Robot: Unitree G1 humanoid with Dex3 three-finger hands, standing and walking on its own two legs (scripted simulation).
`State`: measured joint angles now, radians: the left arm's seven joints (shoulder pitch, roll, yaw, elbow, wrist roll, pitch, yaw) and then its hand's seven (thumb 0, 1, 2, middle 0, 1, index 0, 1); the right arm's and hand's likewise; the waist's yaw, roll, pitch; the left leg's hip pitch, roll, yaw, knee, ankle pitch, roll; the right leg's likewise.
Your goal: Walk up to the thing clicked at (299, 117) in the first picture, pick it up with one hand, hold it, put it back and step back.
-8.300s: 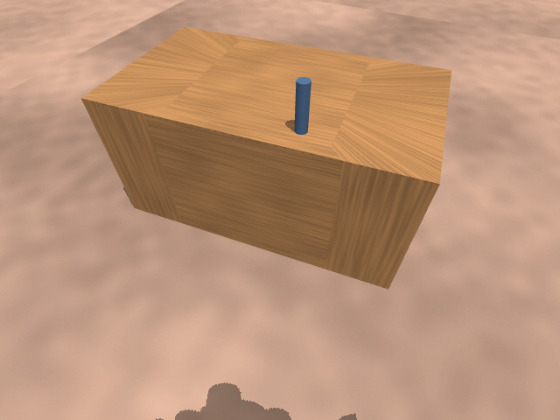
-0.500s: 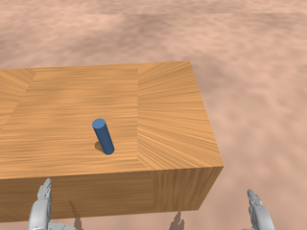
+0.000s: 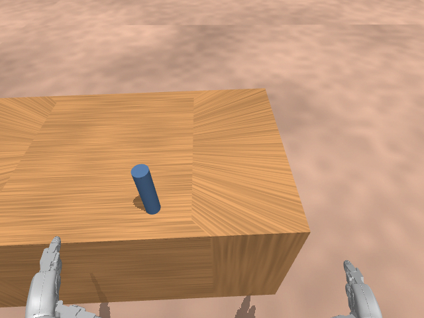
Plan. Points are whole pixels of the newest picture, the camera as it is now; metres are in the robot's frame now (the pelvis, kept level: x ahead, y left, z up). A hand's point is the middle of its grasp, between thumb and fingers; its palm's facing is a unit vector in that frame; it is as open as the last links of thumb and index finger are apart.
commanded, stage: go down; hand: left
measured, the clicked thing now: (147, 191) +0.44 +0.20 -0.09
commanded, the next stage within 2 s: none
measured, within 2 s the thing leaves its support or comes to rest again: neither
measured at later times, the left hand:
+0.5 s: hand (63, 232) +0.28 +0.32 +0.00, palm faces +0.23 -0.97 -0.12, open 17.4 cm
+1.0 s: hand (54, 219) +0.30 +0.35 +0.01, palm faces +0.21 -0.97 -0.07, open 17.3 cm
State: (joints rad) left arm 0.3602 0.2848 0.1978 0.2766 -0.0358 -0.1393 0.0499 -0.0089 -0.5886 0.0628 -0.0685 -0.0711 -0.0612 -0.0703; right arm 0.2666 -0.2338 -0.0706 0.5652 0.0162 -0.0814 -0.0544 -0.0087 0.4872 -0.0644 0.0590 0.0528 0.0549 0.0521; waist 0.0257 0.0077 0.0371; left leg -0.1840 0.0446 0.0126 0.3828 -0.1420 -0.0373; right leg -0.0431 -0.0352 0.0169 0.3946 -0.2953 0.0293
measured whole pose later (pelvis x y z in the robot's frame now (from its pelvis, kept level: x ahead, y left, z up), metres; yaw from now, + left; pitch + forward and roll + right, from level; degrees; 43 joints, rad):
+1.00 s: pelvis -0.01 +0.02 -0.04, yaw +0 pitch +9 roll -2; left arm -0.20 0.54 0.54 0.81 -0.25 -0.40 -0.45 -0.01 -0.49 0.08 -0.04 -0.06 -0.05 -0.06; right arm 0.24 -0.23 -0.04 0.53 0.00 -0.10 -0.04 -0.01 0.46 -0.07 0.06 0.05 0.05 0.05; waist -0.05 -0.04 -0.08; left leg -0.65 0.06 -0.02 0.81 -0.32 -0.02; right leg -0.47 -0.02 0.01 0.77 -0.45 0.05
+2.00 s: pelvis -0.01 +0.03 -0.07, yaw -1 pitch +16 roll -4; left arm -0.40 0.73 0.70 0.94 -0.25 -0.30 -0.58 -0.01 -0.53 0.08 -0.05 -0.05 -0.04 -0.05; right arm 0.35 -0.26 0.02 0.32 -0.01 -0.15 -0.05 -0.01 0.51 -0.06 0.06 0.05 0.06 0.05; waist -0.10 -0.04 -0.14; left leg -0.91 0.08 -0.04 1.03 -0.41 -0.01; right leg -0.71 0.01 0.01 0.96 -0.53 0.06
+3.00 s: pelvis -0.02 +0.03 -0.07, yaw -1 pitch +16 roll -4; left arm -0.42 0.74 0.69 0.98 -0.27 -0.30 -0.61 -0.01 -0.54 0.05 -0.05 -0.05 -0.05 -0.05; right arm 0.33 -0.26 0.02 0.34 -0.01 -0.15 -0.06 -0.01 0.50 -0.06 0.06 0.05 0.06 0.05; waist -0.10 -0.03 -0.15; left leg -0.94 0.08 -0.05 1.04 -0.39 -0.01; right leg -0.73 0.01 0.00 0.97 -0.52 0.06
